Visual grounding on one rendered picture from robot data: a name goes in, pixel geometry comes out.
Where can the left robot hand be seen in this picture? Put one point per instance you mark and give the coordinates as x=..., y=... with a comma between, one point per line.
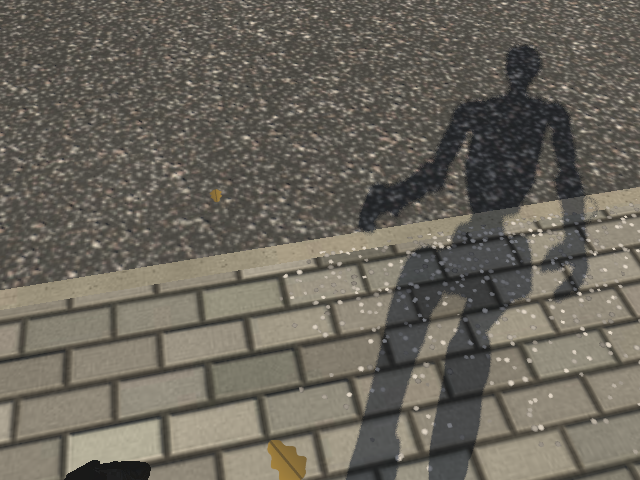
x=124, y=470

